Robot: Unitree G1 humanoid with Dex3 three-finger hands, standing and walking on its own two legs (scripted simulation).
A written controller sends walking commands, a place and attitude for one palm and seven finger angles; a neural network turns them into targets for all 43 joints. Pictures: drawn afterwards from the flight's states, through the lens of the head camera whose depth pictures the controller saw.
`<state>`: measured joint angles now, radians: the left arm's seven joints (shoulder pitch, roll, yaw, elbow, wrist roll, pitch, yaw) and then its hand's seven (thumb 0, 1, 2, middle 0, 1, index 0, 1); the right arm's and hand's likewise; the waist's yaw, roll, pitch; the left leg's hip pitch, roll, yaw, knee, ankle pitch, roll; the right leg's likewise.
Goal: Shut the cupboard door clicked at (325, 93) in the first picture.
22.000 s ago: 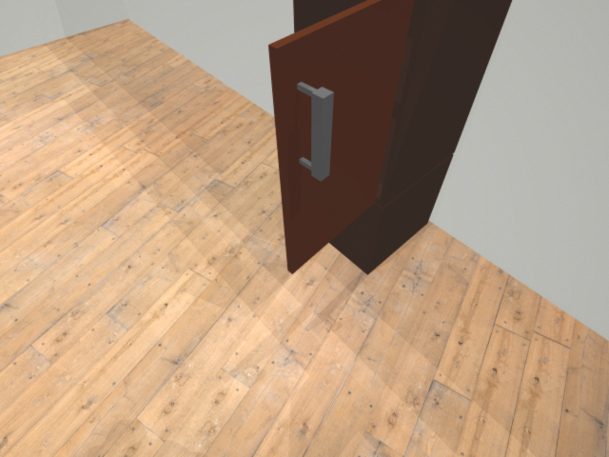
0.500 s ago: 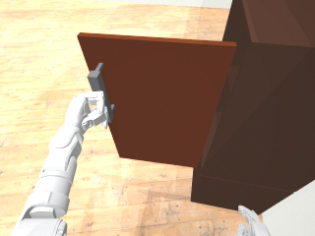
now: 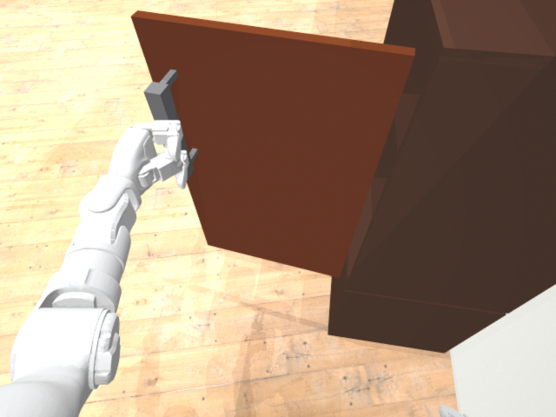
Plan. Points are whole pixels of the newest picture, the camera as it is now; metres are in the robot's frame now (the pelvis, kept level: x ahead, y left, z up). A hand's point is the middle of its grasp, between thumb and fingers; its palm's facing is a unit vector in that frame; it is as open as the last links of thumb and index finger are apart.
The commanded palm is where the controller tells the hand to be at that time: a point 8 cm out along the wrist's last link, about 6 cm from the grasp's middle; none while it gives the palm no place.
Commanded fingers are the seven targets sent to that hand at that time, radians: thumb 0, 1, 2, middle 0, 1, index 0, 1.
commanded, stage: push the door shut along its arc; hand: left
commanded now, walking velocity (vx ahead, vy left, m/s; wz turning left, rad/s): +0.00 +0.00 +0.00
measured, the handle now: (178, 127) +0.53 +0.15 +0.11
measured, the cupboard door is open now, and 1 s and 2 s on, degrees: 83 66 61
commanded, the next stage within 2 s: pull the fist back off the door in 1.14 s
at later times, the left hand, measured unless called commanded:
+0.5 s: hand (202, 135) +0.50 +0.11 +0.12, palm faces -0.39 -0.92 -0.02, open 3.4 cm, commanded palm +0.51 +0.14 +0.12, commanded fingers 0.00 0.90 0.90 -1.30 -1.50 -1.30 -1.50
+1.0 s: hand (246, 112) +0.55 +0.04 +0.12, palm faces -0.48 -0.88 +0.02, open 2.9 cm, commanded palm +0.56 +0.09 +0.12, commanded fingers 0.00 0.90 0.90 -1.30 -1.50 -1.30 -1.50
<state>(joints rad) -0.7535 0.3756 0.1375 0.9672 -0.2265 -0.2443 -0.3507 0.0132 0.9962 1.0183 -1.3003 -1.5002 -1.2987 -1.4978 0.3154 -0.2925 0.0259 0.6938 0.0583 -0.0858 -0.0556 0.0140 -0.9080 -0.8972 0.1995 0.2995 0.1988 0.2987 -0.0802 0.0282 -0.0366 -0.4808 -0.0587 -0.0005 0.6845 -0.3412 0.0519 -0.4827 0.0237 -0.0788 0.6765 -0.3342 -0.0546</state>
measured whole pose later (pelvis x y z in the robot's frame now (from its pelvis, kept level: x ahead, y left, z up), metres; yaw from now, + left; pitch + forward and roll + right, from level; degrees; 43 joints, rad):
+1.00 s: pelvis +0.03 +0.01 -0.02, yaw -3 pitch +19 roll -1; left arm -1.19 0.43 0.22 1.28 -0.11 -0.22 -0.45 -0.01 0.81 0.90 -1.30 -1.50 -1.30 -1.50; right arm 0.39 -0.28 0.03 0.68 0.00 -0.05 -0.04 0.01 -0.91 -0.90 0.20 0.30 0.20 0.30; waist -0.22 0.04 -0.07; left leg -0.71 -0.04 0.04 0.82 -0.43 0.07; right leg -0.72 0.04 -0.04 0.79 -0.39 -0.04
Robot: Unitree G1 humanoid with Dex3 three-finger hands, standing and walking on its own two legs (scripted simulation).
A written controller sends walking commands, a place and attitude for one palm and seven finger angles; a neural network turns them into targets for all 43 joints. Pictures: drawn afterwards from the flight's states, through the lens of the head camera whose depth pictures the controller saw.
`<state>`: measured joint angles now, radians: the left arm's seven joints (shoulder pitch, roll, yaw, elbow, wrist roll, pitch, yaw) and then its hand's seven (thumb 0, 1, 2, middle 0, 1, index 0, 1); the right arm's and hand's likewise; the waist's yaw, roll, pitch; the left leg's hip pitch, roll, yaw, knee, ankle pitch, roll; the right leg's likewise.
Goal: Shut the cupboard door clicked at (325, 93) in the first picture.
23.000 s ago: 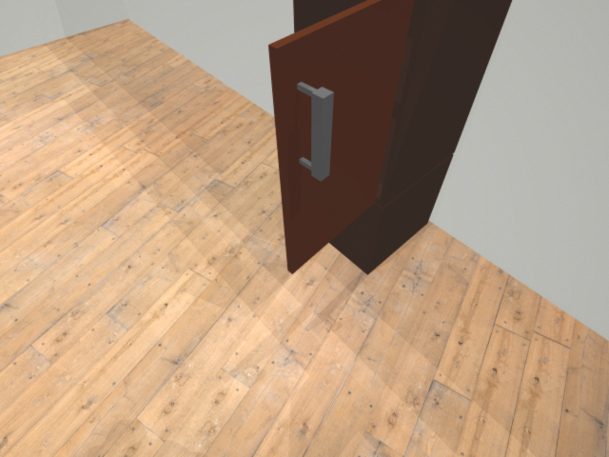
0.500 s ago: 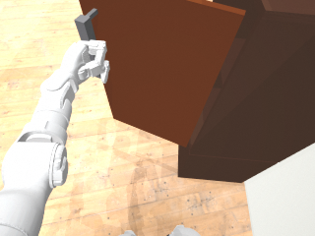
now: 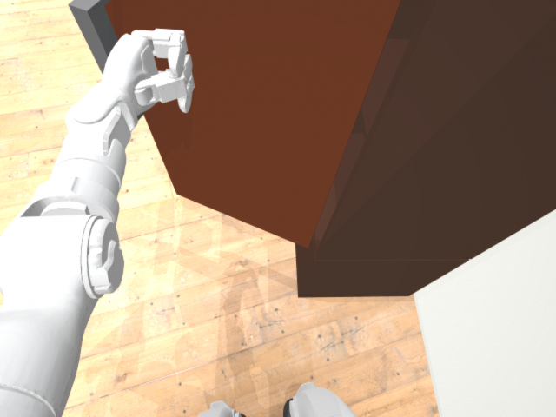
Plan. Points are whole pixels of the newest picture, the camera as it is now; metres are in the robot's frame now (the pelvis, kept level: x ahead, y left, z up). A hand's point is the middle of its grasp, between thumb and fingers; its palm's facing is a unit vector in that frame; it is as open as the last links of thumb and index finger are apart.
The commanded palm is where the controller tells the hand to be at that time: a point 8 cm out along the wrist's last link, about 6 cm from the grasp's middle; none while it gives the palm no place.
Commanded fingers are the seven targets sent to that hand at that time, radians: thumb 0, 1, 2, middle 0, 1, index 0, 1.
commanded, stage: push the door shut along its arc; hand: left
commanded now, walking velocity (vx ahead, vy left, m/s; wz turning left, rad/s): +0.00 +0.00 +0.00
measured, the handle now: (123, 57) +0.59 +0.13 +0.13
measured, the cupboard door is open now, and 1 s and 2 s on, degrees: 66 61 61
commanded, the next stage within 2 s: pull the fist back off the door in 0.14 s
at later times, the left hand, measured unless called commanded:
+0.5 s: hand (200, 76) +0.54 +0.03 +0.13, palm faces +0.02 -1.00 -0.01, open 2.9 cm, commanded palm +0.51 +0.08 +0.14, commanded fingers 0.00 0.90 0.90 -1.30 -1.50 -1.30 -1.50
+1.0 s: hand (193, 138) +0.45 +0.05 +0.12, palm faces -0.02 -1.00 +0.03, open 3.1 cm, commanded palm +0.43 +0.09 +0.14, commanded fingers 0.00 0.90 0.90 -1.30 -1.50 -1.30 -1.50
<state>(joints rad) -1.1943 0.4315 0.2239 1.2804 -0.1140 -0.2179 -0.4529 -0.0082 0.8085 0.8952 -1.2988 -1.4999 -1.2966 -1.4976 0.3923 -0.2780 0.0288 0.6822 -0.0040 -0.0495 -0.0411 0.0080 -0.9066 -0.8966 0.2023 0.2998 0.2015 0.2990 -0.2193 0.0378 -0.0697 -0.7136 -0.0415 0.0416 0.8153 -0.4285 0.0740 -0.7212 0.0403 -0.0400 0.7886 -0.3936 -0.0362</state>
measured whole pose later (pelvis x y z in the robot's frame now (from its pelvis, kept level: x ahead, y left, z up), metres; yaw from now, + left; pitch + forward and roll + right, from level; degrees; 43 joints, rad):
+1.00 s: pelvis -0.02 -0.03 +0.02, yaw +0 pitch +12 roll +0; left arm -0.83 0.18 0.18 1.03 -0.13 -0.30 0.02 0.01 0.90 0.90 -1.30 -1.50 -1.30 -1.50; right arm 0.40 -0.29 -0.03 0.65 0.02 0.00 0.04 0.01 -0.91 -0.90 0.20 0.30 0.20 0.30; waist -0.11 0.04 -0.07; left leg -0.56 -0.01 0.03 0.71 -0.36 0.03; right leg -0.56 0.08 -0.05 0.68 -0.32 -0.08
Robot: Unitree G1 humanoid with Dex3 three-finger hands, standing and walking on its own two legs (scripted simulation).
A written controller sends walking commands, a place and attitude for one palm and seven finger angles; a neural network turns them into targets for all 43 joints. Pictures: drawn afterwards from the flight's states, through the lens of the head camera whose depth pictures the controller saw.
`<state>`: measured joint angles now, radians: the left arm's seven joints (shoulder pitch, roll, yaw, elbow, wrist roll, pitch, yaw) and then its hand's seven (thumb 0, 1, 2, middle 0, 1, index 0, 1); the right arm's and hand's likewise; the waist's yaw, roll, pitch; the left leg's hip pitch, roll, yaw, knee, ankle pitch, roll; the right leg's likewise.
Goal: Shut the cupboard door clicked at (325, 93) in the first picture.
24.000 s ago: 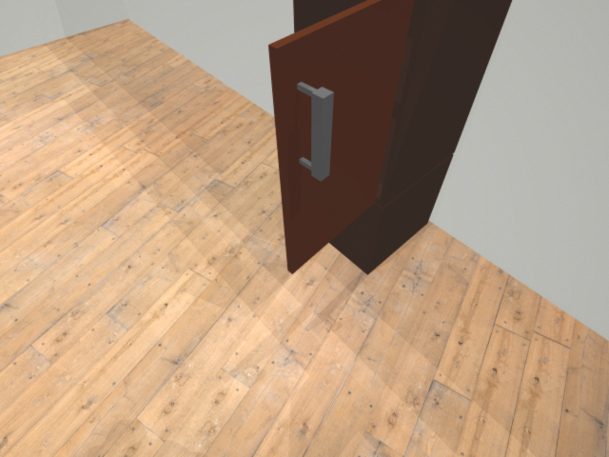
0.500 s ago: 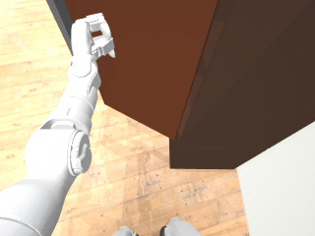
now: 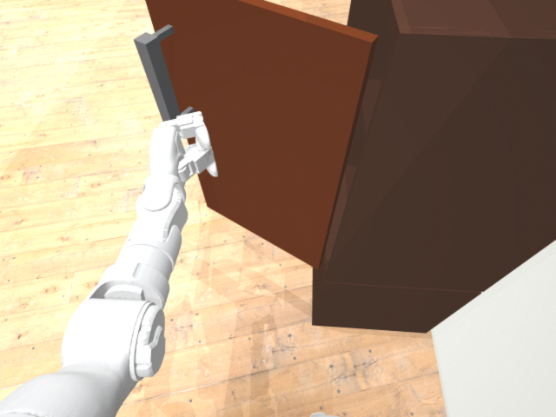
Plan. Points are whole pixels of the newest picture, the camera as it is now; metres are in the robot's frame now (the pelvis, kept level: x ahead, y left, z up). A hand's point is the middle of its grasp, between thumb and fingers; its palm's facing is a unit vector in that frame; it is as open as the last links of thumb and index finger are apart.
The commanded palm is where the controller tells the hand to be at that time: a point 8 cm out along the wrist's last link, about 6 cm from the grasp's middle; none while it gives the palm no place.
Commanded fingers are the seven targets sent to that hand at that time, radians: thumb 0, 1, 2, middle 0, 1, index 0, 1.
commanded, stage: pull the fist back off the door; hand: left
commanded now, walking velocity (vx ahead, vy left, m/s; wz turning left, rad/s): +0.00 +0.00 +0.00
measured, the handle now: (170, 82) +0.63 +0.15 +0.12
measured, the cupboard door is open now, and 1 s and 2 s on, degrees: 61 61 61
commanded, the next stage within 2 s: draw the hand back to the body in 0.12 s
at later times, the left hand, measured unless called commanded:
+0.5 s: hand (176, 165) +0.43 +0.12 +0.13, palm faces -0.03 -1.00 -0.04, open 3.1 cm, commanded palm +0.38 +0.16 +0.14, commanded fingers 0.00 0.90 0.90 -1.30 -1.50 -1.30 -1.50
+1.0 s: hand (66, 264) +0.28 +0.21 +0.15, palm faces +0.17 -0.96 -0.21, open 3.3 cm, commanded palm +0.25 +0.25 +0.17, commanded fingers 0.00 0.90 0.90 -0.78 -0.93 -0.78 -0.93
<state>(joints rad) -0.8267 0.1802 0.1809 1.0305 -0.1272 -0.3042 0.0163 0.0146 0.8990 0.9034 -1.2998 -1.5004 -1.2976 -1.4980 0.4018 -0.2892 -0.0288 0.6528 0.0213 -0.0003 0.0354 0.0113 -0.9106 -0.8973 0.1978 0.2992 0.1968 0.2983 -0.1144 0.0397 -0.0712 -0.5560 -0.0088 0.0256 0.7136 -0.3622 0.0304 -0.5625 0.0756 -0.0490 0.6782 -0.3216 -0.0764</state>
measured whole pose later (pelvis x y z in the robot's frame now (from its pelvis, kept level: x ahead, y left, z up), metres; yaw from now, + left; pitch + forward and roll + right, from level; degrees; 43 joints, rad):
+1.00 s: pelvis +0.01 +0.02 +0.03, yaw +2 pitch -2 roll -1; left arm 0.06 0.27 0.06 -0.07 -0.09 -0.01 0.03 0.01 0.89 0.90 -1.04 -1.21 -1.03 -1.21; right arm 0.15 -0.21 0.06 0.55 0.04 0.02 -0.06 0.01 -0.91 -0.90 0.20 0.30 0.20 0.30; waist 0.04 0.05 0.00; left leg -0.14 -0.05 0.01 0.45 -0.27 0.06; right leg -0.14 0.04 -0.04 0.42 -0.24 -0.04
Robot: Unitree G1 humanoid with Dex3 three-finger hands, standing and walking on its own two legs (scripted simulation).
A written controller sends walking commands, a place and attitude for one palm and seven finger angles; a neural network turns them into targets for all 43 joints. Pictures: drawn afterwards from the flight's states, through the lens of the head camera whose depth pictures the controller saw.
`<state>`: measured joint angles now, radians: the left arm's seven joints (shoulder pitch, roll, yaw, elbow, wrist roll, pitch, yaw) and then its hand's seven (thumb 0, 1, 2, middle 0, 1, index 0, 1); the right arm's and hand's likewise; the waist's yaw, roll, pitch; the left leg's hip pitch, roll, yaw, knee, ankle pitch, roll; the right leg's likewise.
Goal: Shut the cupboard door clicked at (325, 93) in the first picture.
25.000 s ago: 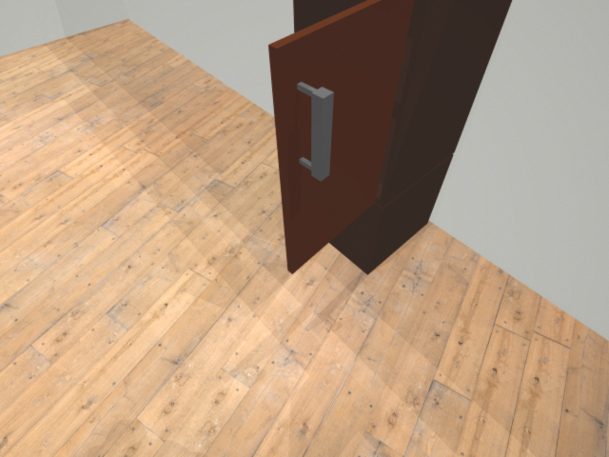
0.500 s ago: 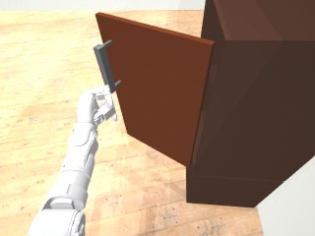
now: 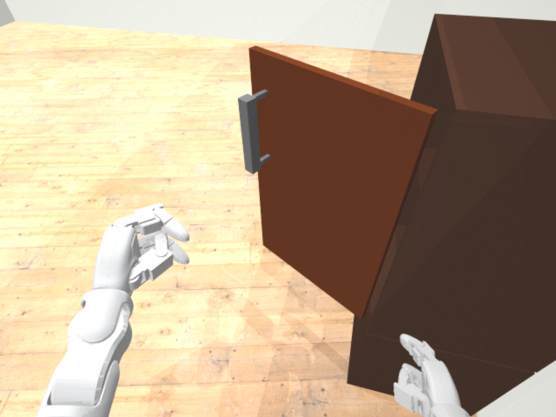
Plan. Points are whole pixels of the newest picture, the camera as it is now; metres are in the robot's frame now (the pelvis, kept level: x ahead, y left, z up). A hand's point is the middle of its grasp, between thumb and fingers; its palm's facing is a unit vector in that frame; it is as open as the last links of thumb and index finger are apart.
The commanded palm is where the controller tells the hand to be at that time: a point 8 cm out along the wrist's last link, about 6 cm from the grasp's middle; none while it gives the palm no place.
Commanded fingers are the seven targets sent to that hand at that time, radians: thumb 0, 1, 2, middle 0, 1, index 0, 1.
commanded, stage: draw the hand back to the body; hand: left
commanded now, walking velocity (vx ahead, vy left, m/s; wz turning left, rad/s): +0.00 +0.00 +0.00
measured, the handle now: (257, 132) +0.63 +0.11 +0.09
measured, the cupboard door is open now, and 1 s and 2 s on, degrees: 61 61 61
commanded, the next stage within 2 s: step back with the hand held close in 0.82 s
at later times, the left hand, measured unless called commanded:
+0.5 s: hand (37, 297) +0.19 +0.28 +0.16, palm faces +0.45 -0.78 -0.43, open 6.6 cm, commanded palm +0.15 +0.31 +0.17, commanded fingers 0.00 0.90 0.90 -0.20 -0.30 -0.20 -0.30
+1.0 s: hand (46, 287) +0.20 +0.27 +0.17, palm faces +0.44 -0.79 -0.42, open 7.4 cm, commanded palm +0.15 +0.31 +0.17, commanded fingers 0.00 0.90 0.90 -0.20 -0.30 -0.20 -0.30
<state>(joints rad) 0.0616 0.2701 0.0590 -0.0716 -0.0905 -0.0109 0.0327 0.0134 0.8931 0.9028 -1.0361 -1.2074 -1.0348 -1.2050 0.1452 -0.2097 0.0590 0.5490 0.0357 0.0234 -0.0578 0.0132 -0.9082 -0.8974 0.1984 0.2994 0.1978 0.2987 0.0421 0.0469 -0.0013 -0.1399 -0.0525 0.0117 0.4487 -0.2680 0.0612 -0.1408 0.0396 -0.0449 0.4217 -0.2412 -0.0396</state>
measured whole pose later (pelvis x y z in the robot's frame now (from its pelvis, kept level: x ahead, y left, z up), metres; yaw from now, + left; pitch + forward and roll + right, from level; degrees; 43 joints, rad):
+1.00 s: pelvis +0.01 +0.01 +0.00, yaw +0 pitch -3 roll -1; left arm 0.46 0.37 0.36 -0.38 -0.09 -0.09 0.10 0.01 0.89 0.90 -0.21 -0.30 -0.21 -0.30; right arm 0.20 -0.23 0.02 0.62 0.02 -0.03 -0.06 0.02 -0.91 -0.90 0.20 0.30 0.20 0.30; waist 0.05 0.09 -0.01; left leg -0.11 -0.05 0.01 0.42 -0.27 0.07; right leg -0.10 0.04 -0.05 0.37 -0.23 -0.03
